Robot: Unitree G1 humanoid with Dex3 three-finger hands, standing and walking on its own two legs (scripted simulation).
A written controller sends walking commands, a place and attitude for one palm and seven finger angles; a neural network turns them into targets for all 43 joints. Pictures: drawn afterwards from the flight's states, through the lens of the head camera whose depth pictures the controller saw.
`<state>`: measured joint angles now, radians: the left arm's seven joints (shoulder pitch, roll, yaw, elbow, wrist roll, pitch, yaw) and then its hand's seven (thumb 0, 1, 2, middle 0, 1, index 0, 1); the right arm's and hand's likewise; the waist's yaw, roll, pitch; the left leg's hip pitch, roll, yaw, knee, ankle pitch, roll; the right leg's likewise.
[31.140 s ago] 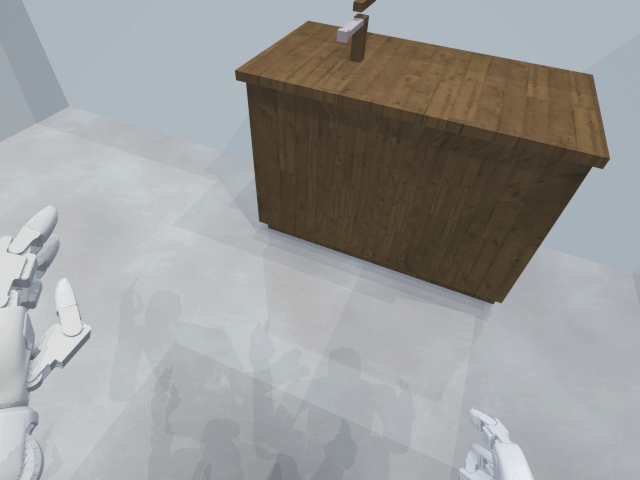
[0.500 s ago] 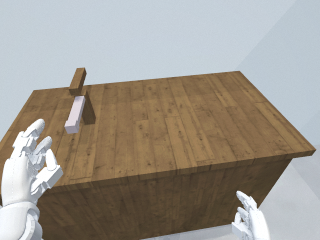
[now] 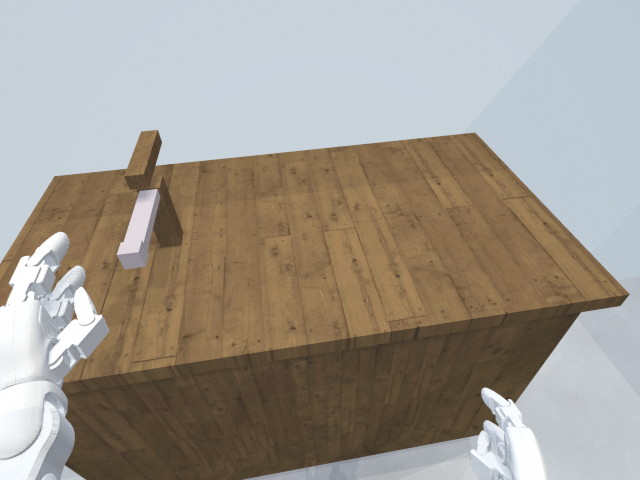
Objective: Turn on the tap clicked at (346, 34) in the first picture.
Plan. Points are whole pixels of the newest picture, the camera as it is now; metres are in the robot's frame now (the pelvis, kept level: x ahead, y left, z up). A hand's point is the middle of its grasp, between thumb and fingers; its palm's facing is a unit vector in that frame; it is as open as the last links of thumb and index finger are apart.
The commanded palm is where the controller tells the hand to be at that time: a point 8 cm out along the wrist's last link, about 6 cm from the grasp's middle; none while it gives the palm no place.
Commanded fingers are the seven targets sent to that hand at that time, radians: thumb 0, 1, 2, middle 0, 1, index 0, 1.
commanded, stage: reach beside the lever's end, fingers flat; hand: left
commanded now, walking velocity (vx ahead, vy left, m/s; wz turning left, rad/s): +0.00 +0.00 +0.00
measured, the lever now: (133, 254) +0.34 +0.31 +0.11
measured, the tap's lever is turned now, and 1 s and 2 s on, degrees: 0 0 0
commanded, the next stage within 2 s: push the lever round in 1.66 s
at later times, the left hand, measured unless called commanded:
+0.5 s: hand (113, 295) +0.25 +0.28 +0.14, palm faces +0.50 -0.86 -0.09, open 7.6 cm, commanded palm +0.21 +0.32 +0.14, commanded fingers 0.00 0.90 0.90 -0.17 -0.22 -0.17 -0.22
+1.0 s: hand (106, 278) +0.29 +0.31 +0.12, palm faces +0.52 -0.85 -0.10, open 7.8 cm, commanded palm +0.25 +0.35 +0.12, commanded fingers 0.00 0.90 0.90 -0.15 -0.16 -0.15 -0.16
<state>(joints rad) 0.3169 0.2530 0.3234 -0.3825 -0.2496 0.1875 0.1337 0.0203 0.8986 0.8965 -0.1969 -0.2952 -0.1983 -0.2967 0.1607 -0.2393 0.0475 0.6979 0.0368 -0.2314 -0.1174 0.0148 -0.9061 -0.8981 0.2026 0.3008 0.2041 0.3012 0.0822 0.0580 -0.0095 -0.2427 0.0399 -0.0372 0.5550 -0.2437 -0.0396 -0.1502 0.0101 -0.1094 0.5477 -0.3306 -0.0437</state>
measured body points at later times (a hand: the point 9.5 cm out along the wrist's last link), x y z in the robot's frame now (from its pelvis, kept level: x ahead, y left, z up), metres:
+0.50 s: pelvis +0.00 +0.01 +0.00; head -0.02 -0.01 +0.45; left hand +0.22 +0.32 +0.15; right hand +0.20 -0.21 -0.08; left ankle +0.04 +0.15 -0.73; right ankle -0.01 -0.09 -0.73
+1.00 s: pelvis +0.00 +0.01 +0.00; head +0.00 +0.00 +0.45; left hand +0.26 +0.36 +0.13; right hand +0.17 -0.23 -0.09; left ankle +0.04 +0.15 -0.73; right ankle -0.01 -0.09 -0.73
